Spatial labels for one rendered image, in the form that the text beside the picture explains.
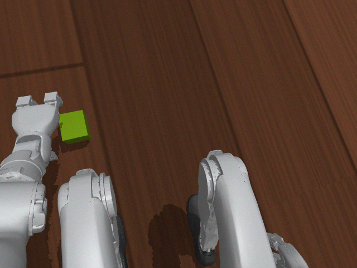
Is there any left robot foot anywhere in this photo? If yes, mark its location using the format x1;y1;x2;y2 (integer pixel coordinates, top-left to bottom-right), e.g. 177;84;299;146
116;212;128;268

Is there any left robot arm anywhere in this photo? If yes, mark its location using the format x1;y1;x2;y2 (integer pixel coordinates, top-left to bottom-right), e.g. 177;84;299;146
0;131;52;268

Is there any left robot hand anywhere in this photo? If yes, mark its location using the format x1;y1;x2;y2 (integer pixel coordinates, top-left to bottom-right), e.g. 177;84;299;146
12;92;63;161

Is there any right robot foot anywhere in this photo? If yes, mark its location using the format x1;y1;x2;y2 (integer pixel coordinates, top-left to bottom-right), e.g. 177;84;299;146
187;194;216;266

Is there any small box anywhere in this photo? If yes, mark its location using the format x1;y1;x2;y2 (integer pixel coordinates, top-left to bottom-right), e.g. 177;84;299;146
59;110;91;144

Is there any right robot hand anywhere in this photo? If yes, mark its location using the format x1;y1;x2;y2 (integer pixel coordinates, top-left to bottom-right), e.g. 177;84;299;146
267;233;309;268

